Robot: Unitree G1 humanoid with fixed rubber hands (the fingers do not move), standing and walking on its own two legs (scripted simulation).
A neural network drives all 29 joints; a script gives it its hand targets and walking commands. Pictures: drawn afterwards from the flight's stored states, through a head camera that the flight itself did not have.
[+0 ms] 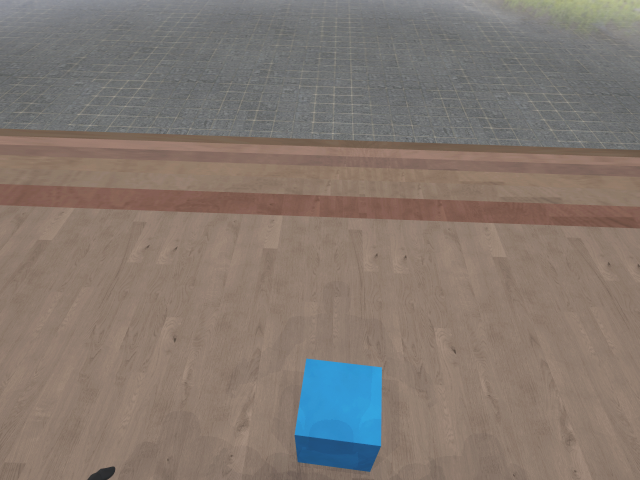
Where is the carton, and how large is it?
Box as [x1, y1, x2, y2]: [295, 359, 381, 471]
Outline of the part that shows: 306,359 295,429 295,442 298,461 369,471 380,447 381,367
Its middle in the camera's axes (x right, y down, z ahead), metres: +0.05 +0.49 +1.09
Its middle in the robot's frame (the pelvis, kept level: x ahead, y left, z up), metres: +0.44 -0.04 -0.66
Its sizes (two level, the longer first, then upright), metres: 0.210 0.200 0.250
